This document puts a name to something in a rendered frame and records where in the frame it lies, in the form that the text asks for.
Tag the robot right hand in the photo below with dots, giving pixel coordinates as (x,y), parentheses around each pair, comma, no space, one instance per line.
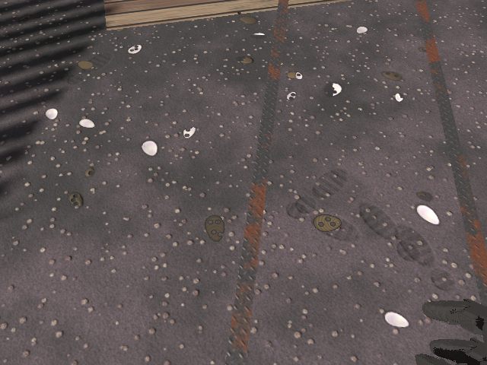
(471,316)

